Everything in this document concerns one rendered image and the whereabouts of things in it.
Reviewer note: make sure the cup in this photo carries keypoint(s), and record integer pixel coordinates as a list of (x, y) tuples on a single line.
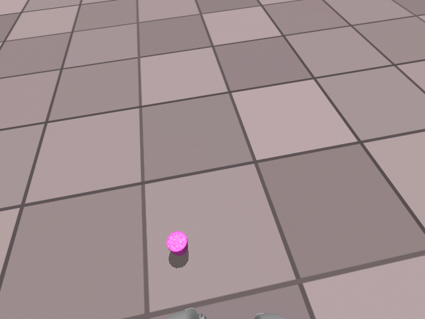
[(177, 243)]

